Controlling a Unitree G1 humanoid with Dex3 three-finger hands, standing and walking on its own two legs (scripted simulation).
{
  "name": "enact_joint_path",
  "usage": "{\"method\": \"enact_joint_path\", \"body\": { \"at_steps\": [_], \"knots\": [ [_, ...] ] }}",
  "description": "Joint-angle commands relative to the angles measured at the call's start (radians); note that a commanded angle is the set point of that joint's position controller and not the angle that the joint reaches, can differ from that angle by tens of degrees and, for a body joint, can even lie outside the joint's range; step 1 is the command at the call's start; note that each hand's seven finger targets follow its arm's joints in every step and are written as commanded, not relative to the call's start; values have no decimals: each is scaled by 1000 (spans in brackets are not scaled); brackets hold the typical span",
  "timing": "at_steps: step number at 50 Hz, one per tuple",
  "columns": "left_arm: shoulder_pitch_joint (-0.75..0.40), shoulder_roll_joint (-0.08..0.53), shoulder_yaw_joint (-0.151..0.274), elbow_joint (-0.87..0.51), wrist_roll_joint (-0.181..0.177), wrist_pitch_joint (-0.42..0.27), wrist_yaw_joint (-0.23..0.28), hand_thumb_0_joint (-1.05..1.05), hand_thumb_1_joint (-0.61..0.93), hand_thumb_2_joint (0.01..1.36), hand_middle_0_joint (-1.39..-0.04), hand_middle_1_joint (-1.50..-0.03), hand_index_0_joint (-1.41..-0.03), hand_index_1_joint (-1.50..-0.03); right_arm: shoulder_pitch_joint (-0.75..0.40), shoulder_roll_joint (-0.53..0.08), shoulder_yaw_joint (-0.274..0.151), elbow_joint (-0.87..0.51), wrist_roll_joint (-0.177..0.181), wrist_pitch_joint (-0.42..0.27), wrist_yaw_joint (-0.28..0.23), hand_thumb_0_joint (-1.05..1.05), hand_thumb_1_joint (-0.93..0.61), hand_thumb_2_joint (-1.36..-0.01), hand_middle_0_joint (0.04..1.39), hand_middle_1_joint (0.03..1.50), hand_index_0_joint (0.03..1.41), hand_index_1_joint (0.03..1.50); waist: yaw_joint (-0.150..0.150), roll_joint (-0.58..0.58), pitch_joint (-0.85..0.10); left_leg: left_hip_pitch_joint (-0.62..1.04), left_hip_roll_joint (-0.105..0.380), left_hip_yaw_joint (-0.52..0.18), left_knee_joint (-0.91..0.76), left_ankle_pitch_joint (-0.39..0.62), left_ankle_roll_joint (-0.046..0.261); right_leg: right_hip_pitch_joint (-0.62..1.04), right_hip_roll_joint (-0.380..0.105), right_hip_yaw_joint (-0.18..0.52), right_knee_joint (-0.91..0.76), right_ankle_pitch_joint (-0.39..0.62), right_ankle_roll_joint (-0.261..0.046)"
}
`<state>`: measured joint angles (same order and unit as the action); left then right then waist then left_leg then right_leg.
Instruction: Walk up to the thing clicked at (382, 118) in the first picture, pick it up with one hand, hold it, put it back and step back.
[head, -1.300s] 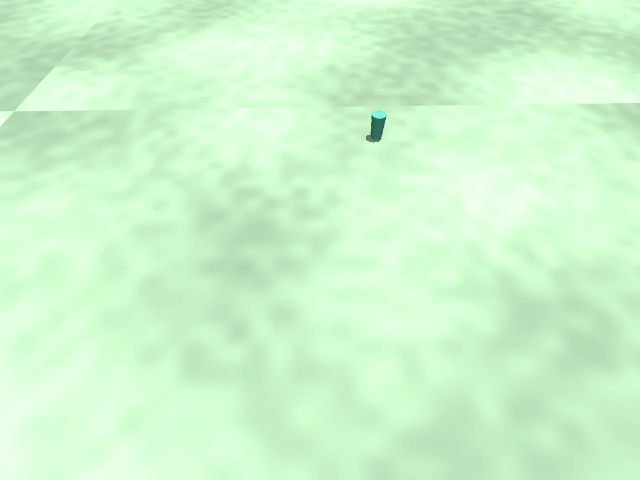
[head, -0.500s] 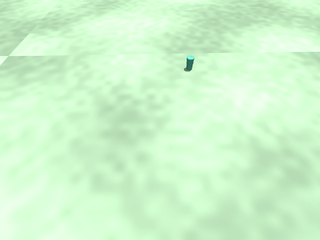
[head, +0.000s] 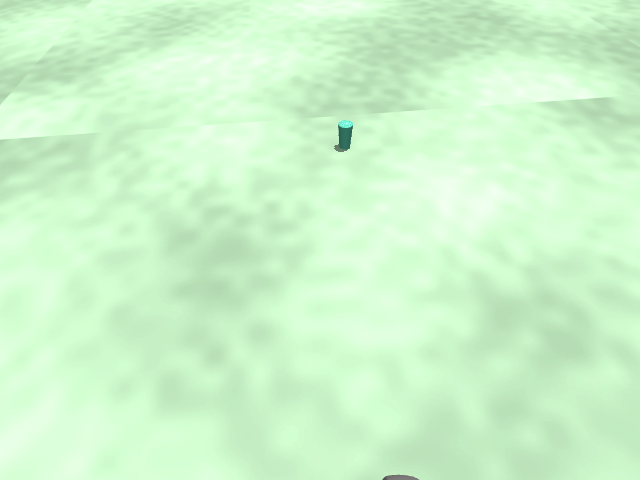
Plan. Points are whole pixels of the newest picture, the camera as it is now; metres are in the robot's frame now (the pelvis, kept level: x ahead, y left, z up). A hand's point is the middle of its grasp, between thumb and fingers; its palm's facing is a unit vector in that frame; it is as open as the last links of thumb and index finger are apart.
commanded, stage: walk up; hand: left
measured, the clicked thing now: (345, 135) +1.89 -0.13 -0.71
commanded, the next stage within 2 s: none
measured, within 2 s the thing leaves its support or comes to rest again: neither
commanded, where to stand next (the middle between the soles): +1.48 -0.26 m, yaw -11 degrees
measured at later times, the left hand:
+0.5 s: hand (231, 423) +0.23 +0.15 -0.14, palm faces -0.08 -0.93 -0.36, open 7.4 cm
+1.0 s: hand (279, 211) +0.68 +0.10 -0.13, palm faces -0.25 -0.88 -0.41, open 7.4 cm
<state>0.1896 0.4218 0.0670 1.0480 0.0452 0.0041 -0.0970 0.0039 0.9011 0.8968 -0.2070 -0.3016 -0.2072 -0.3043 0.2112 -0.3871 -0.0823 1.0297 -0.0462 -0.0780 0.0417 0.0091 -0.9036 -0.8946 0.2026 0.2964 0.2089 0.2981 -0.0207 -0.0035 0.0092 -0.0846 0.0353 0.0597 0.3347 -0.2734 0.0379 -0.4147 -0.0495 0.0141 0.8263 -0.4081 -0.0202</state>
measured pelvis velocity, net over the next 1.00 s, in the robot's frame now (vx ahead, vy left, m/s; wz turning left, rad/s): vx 0.51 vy -0.15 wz -0.18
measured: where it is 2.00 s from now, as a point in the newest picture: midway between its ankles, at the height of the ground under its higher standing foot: (377, 271)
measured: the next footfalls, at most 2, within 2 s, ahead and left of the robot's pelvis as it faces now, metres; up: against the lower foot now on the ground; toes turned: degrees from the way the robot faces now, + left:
right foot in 0.18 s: +0.19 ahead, -0.21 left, +0.00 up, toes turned -10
left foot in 0.66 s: +0.51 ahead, +0.01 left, +0.00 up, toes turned -2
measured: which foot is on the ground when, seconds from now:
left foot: down 0.00-0.18, up 0.20-0.64, down 0.66-1.00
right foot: up 0.00-0.16, down 0.18-0.70, up 0.72-1.00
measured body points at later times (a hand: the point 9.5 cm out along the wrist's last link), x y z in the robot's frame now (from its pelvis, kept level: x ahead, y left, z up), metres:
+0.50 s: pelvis +0.21 -0.12 -0.01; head +0.21 -0.13 +0.44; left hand +0.23 +0.20 -0.12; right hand +0.29 -0.44 -0.12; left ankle +0.35 +0.03 -0.69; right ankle +0.15 -0.21 -0.75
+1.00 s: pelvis +0.51 -0.15 -0.02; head +0.52 -0.17 +0.43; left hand +0.69 +0.15 -0.10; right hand +0.49 -0.48 -0.14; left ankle +0.47 +0.01 -0.75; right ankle +0.63 -0.32 -0.72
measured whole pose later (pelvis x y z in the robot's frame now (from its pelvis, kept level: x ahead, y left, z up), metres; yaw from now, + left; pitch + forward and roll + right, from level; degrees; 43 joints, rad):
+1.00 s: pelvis +0.51 -0.15 -0.02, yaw -11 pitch -2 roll +3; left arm 0.20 0.46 0.05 0.86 0.00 -0.08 -0.09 0.00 0.90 0.90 -0.20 -0.30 -0.20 -0.30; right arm 0.31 -0.42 -0.06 0.89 -0.01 -0.08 0.07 0.01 -0.90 -0.90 0.20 0.30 0.21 0.30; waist -0.04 -0.02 0.06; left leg -0.06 0.06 0.14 0.47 -0.36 -0.02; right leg -0.54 -0.11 0.00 0.71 -0.20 -0.02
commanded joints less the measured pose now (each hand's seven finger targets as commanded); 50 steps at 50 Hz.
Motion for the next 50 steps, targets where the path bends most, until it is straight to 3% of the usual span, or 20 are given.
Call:
{"method": "enact_joint_path", "body": {
  "at_steps": [1,5,8,9,10,11,12,15,17,23,28,31,33,34,35,36,40,43,45,50],
  "knots": [
    [-73,189,56,-138,-16,-36,-30,0,900,900,-200,-300,-200,-300,-139,-320,-81,-122,-4,-29,-7,0,-900,-900,200,300,200,300,34,183,46,9,263,-181,-231,-364,138,-127,-71,-9,-39,67,25],
    [-35,193,68,-135,-20,-36,-32,0,900,900,-200,-300,-200,-300,-163,-326,-79,-131,-4,-22,2,0,-900,-900,200,300,200,300,58,180,46,-188,217,-48,-156,-351,101,134,-54,-77,-152,176,27],
    [158,235,91,-62,-12,-52,-7,0,900,900,-200,-300,-200,-300,-171,-274,-58,-134,-7,-2,1,0,-900,-900,200,300,200,300,150,-39,2,-369,139,57,212,-386,73,432,8,-130,-229,178,17],
    [299,298,118,-27,-8,-64,15,0,900,900,-200,-300,-200,-300,-133,-192,-28,-138,-10,2,3,0,-900,-900,200,300,200,300,221,-296,-40,-513,34,110,565,-355,45,574,-6,-18,-322,-34,-11],
    [347,368,133,-48,-1,-71,32,0,900,900,-200,-300,-200,-300,-122,-131,3,-170,6,5,11,0,-900,-900,200,300,200,300,227,-447,6,-694,-46,55,840,-362,7,528,-187,378,-540,-424,-61],
    [219,403,120,-107,-17,-78,34,0,900,900,-200,-300,-200,-300,-92,-213,-16,-177,21,11,12,0,-900,-900,200,300,200,300,152,-303,31,-664,-11,-45,903,-251,-17,393,-347,715,-775,-639,-144],
    [126,426,120,-140,-31,-81,33,0,900,900,-200,-300,-200,-300,-103,-287,-36,-163,17,8,9,0,-900,-900,200,300,200,300,116,-229,96,-650,50,-88,907,-206,-17,309,-384,784,-794,-631,-200],
    [23,322,90,-169,-40,-100,47,0,900,900,-200,-300,-200,-300,-39,-284,-34,-112,41,6,21,0,-900,-900,200,300,200,300,34,-137,99,-527,123,-128,814,-37,0,201,-255,435,-701,-315,-143],
    [35,287,81,-169,-41,-109,48,0,900,900,-200,-300,-200,-300,3,-268,-35,-108,39,11,35,0,-900,-900,200,300,200,300,28,-128,85,-485,128,-118,724,13,-6,200,-221,318,-684,-204,-146],
    [98,279,69,-194,-44,-128,49,0,900,900,-200,-300,-200,-300,-157,-238,-44,-199,15,21,58,0,-900,-900,200,300,200,300,71,-52,136,-545,116,-53,465,132,-67,217,-181,182,-719,-125,-167],
    [177,270,68,-177,-38,-118,48,0,900,900,-200,-300,-200,-300,-260,-187,-35,-243,19,-2,57,0,-900,-900,200,300,200,300,121,-41,88,-427,66,1,230,204,-48,341,-140,67,-613,279,-138],
    [140,280,64,-197,-43,-108,58,0,900,900,-200,-300,-200,-300,-152,-191,-49,-219,21,-6,43,0,-900,-900,200,300,200,300,65,-61,14,-233,28,21,172,182,-19,351,-163,43,-460,501,-136],
    [172,233,42,-210,-50,-100,68,0,900,900,-200,-300,-200,-300,91,-250,-80,-153,-5,-13,25,0,-900,-900,200,300,200,300,-46,68,-137,141,-11,33,135,113,44,218,-71,-43,-74,590,-88],
    [216,169,18,-223,-62,-97,73,0,900,900,-200,-300,-200,-300,226,-324,-110,-140,-23,-17,14,0,-900,-900,200,300,200,300,-102,210,-216,363,152,-200,102,-69,112,-20,-9,-68,192,400,-48],
    [237,124,5,-234,-70,-99,73,0,900,900,-200,-300,-200,-300,256,-375,-120,-166,-20,-21,3,0,-900,-900,200,300,200,300,-97,292,-259,504,388,-633,36,-178,187,-262,138,-4,343,-111,-19],
    [207,245,27,-220,-67,-96,88,0,900,900,-200,-300,-200,-300,227,-399,-130,-169,29,-18,2,0,-900,-900,200,300,200,300,-102,204,-256,472,456,-740,-24,-208,295,-320,75,86,435,-115,-49],
    [119,201,19,-210,-75,-113,66,0,900,900,-200,-300,-200,-300,98,-277,-65,-212,47,-24,-10,0,-900,-900,200,300,200,300,-33,106,-37,97,282,-226,-18,396,186,-196,-14,107,344,54,-28],
    [138,177,18,-213,-64,-95,39,0,900,900,-200,-300,-200,-300,19,-266,-47,-240,50,-34,-6,0,-900,-900,200,300,200,300,28,109,36,-86,249,-91,-52,320,186,-98,-55,42,146,82,10],
    [89,174,21,-230,-55,-91,21,0,900,900,-200,-300,-200,-300,-15,-282,-48,-261,42,-40,0,0,-900,-900,200,300,200,300,27,140,92,-134,244,-63,-89,220,195,-101,-71,3,-12,123,23],
    [96,197,54,-192,-40,-97,13,0,900,900,-200,-300,-200,-300,-31,-296,-49,-258,46,-38,13,0,-900,-900,200,300,200,300,69,110,19,-276,206,-20,35,-29,136,224,-23,-86,-199,365,-4]
  ]
}}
